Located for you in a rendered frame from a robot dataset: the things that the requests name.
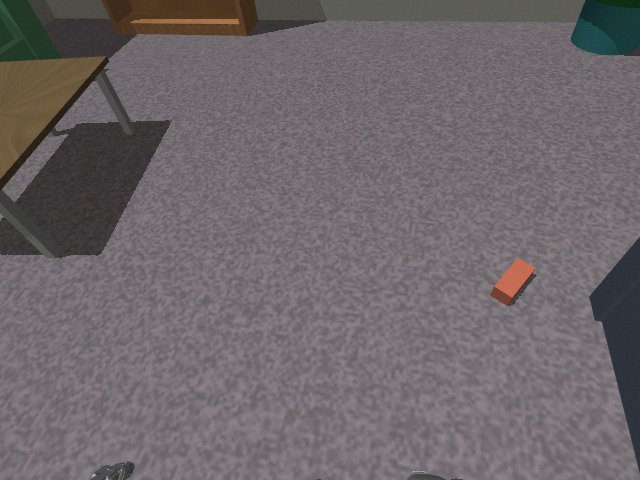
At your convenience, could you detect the left robot hand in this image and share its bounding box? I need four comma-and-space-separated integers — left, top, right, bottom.
90, 462, 134, 480

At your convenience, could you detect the sofa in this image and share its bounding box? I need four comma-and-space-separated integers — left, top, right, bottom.
0, 0, 62, 62

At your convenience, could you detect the bookshelf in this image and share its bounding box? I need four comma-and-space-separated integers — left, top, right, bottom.
102, 0, 258, 37

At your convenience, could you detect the coffee table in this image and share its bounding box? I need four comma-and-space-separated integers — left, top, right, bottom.
0, 56, 135, 259

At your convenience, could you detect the carton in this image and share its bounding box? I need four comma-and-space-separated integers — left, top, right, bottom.
490, 258, 536, 306

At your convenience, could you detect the armchair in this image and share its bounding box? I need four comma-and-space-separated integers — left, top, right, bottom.
589, 237, 640, 472

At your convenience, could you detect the potted plant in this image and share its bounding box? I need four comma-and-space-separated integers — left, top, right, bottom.
571, 0, 640, 55

